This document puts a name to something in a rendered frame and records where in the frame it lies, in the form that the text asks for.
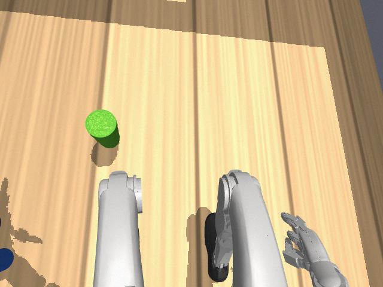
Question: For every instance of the right robot arm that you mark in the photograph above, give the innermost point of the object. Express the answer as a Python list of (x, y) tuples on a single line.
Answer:
[(327, 274)]

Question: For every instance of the right robot hand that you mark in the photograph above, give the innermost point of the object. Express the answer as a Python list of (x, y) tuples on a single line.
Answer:
[(307, 241)]

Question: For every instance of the right robot foot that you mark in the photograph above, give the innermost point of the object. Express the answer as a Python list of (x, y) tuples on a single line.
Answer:
[(215, 273)]

